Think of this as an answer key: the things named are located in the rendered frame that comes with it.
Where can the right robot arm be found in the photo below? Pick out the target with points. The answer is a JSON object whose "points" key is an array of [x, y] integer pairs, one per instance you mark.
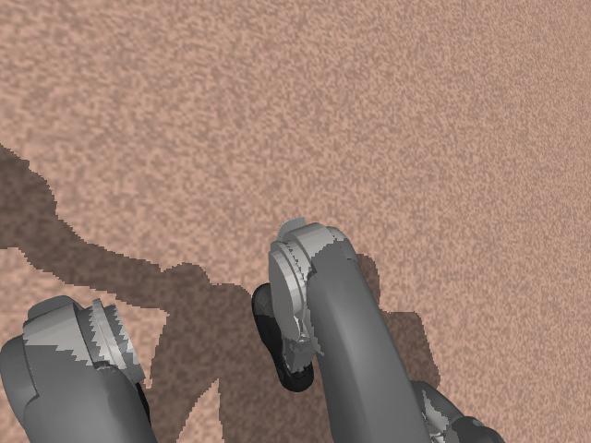
{"points": [[468, 429]]}

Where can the right robot hand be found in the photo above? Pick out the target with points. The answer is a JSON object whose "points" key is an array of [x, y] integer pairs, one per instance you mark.
{"points": [[438, 412]]}

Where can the left robot foot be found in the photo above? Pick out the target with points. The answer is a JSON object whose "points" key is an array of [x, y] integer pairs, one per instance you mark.
{"points": [[144, 401]]}

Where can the right robot foot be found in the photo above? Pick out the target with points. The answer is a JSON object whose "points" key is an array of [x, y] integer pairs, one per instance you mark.
{"points": [[270, 335]]}

